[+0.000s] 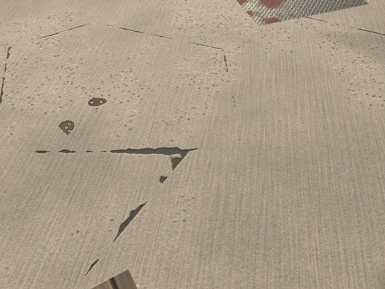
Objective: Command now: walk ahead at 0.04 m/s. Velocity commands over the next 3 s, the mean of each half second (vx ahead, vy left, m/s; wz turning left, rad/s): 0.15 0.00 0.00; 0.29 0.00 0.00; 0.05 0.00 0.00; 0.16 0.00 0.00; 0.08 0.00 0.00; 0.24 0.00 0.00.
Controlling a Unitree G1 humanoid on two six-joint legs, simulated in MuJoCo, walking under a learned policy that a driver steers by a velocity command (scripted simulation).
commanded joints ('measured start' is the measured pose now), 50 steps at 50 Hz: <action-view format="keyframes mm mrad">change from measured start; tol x32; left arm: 1 -20 104 20 -28 2 -30 4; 50 -186 79 22 -44 3 -93 -53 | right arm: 1 -19 -100 -29 -43 4 -12 -18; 50 217 -106 -37 172 22 -10 -40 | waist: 1 -21 -132 50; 20 -45 -155 126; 23 -157 303 -4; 39 -46 102 90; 45 30 -323 -424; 50 -40 -88 -72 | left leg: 1 126 48 -55 -61 -121 9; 10 165 60 -55 -19 149 19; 18 -168 38 10 197 -241 73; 21 231 31 -12 -13 -132 100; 24 546 399 -681 -286 -145 299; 42 331 203 -44 -80 642 76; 45 -109 -60 -72 700 -550 -45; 50 -40 121 -93 624 -306 -41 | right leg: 1 -156 -44 63 -244 -192 -50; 10 -2 -16 22 -152 131 -49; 15 21 -148 244 -306 -415 -187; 19 69 -255 338 -315 -195 -232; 25 -555 8 71 648 -162 -83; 40 -174 28 -37 -55 369 -83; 43 197 32 -32 -103 568 -143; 45 640 -385 512 -112 971 -401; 50 -21 -188 195 -327 431 -262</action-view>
